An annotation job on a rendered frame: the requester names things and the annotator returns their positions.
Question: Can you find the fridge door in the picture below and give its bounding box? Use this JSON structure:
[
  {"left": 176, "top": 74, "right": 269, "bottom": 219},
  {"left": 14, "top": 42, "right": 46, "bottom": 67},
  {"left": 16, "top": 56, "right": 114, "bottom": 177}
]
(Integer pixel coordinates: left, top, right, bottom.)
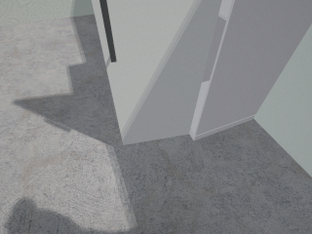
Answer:
[{"left": 92, "top": 0, "right": 222, "bottom": 145}]

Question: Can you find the handle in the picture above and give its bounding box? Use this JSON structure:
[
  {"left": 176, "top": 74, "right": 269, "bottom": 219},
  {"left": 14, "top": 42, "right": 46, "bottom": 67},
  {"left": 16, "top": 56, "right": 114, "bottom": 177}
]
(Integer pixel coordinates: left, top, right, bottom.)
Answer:
[{"left": 99, "top": 0, "right": 117, "bottom": 62}]

